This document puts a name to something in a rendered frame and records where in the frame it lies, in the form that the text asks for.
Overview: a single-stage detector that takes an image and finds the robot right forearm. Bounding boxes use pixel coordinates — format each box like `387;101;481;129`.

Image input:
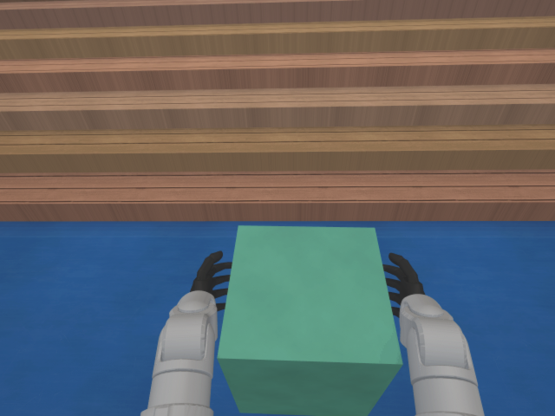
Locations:
399;294;485;416

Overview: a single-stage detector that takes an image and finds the right robot hand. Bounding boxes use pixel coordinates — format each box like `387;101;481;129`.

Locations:
382;253;425;317

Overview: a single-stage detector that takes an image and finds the left robot hand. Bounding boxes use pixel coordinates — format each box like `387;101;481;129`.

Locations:
190;251;232;311

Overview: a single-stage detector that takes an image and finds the robot left forearm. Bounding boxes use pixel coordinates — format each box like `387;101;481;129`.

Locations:
140;290;218;416

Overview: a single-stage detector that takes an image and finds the carton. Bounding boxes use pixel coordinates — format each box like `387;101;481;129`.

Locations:
217;225;403;416

